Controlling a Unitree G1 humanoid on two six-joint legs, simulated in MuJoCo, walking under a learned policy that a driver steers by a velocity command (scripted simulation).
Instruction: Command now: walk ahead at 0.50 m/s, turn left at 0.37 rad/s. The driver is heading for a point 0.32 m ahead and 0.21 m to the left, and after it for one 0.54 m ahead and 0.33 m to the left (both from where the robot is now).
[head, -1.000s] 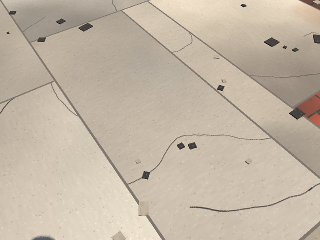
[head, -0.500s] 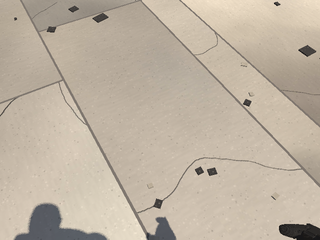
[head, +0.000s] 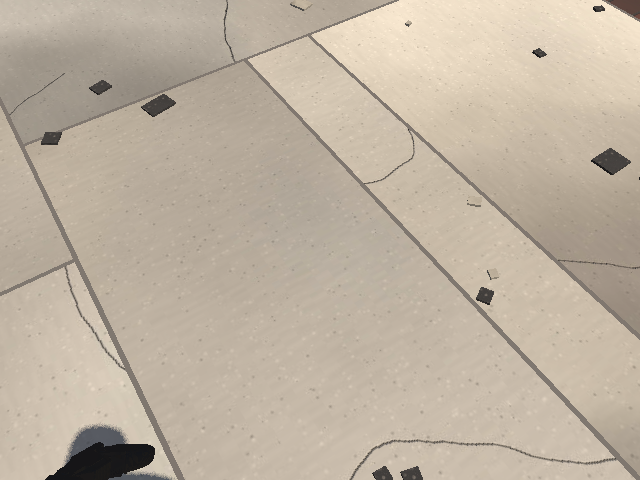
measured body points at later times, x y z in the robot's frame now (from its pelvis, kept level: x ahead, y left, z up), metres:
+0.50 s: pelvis +0.26 +0.06 -0.01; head +0.30 +0.08 +0.44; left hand +0.22 +0.35 -0.14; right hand +0.53 -0.13 -0.09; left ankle +0.35 +0.16 -0.73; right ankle +0.11 -0.12 -0.69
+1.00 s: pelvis +0.54 +0.13 +0.00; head +0.57 +0.16 +0.45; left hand +0.62 +0.46 -0.07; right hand +0.73 -0.10 -0.11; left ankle +0.35 +0.16 -0.69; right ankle +0.70 +0.10 -0.72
